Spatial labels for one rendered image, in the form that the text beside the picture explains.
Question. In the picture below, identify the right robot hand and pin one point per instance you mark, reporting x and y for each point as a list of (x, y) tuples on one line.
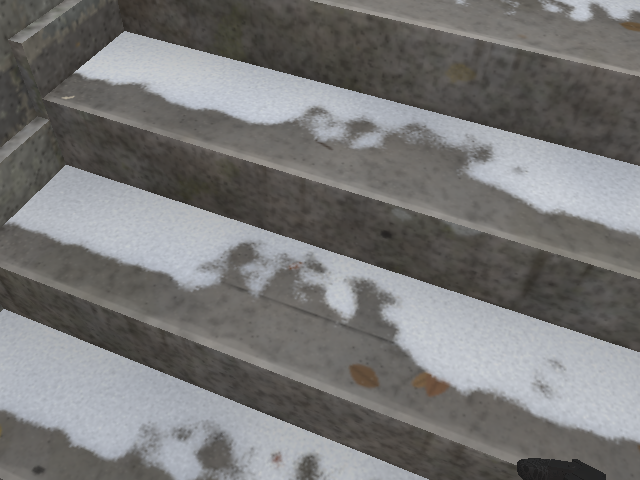
[(546, 469)]

